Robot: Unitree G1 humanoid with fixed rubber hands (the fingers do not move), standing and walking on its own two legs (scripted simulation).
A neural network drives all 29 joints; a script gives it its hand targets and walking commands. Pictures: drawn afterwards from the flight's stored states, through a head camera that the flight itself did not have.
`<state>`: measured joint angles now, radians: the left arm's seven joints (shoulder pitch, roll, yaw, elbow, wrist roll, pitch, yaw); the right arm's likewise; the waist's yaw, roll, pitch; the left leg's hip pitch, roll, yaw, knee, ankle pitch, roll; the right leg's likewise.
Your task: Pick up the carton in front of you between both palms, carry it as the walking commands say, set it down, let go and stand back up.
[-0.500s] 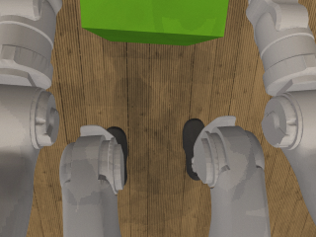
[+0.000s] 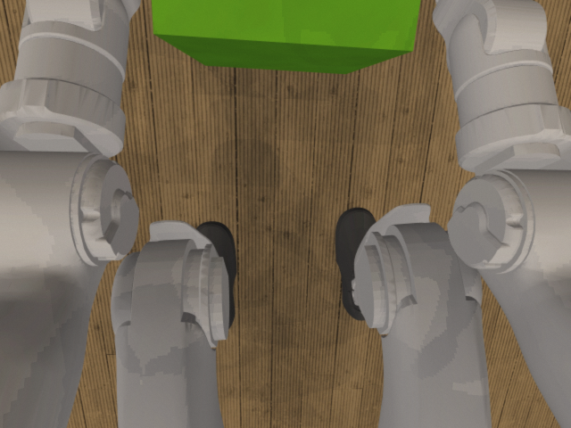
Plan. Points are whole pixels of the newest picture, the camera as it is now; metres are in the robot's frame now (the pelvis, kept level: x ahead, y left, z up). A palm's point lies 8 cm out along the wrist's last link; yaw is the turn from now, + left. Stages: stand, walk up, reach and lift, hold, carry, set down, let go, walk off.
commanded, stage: reach and lift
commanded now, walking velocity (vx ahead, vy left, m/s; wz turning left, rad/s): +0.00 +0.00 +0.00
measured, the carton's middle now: out of the picture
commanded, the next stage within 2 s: none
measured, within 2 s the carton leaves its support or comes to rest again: leaves its support in 0.16 s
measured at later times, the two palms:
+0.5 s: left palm out of the picture +0.53 +0.14 +0.00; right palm out of the picture +0.52 -0.15 +0.00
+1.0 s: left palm out of the picture +0.49 +0.15 +0.14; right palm out of the picture +0.48 -0.15 +0.14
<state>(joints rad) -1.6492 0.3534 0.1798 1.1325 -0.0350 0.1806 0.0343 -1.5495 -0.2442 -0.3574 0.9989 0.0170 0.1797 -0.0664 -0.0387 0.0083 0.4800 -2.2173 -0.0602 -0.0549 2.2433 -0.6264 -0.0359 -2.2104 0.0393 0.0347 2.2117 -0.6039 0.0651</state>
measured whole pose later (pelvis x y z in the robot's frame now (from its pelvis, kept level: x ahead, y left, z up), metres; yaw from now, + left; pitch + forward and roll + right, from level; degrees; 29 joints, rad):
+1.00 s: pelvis +0.01 -0.01 +0.18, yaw +1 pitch +41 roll +0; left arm -0.97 -0.01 0.43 0.66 0.22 0.42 0.03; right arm -0.93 0.04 -0.48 0.61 -0.21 0.42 -0.06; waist -0.02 0.00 -0.20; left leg -1.79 -0.11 -0.11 1.58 -0.50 -0.06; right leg -1.79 0.10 0.11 1.56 -0.48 0.07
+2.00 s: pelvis +0.10 -0.01 +0.41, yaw +1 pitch +0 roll +0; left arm -0.25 -0.15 0.25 0.38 0.25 0.57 0.01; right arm -0.25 0.15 -0.25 0.38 -0.25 0.57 -0.02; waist 0.00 0.00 -0.09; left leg -0.23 -0.04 -0.15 0.46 -0.24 -0.02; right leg -0.24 0.04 0.14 0.47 -0.23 0.02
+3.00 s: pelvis +0.10 -0.01 +0.41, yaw +1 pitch -5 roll +0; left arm -0.24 -0.15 0.21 0.26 0.26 0.71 0.00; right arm -0.24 0.15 -0.21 0.26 -0.26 0.71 -0.01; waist 0.00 0.00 -0.01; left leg -0.07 -0.03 -0.14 0.36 -0.20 -0.02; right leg -0.08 0.03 0.14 0.36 -0.20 0.02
